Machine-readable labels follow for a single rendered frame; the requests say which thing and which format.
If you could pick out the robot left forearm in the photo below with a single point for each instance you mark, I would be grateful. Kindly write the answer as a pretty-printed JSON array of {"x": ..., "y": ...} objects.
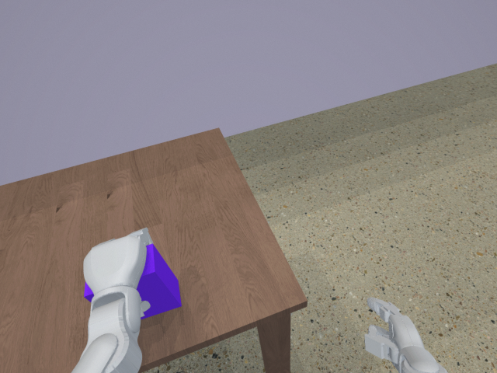
[{"x": 113, "y": 329}]

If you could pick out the table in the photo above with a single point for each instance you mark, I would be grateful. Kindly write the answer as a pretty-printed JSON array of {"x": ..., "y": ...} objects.
[{"x": 202, "y": 218}]

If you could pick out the robot right hand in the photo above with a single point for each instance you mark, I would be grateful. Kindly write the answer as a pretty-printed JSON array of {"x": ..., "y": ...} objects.
[{"x": 402, "y": 332}]

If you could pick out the robot right forearm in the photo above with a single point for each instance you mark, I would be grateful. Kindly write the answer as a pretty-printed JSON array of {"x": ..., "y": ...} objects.
[{"x": 415, "y": 359}]

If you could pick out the robot left hand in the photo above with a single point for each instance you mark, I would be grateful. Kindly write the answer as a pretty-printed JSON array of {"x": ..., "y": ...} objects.
[{"x": 118, "y": 262}]

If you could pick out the sponge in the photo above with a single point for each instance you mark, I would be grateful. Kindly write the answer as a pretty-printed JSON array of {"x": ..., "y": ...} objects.
[{"x": 158, "y": 285}]

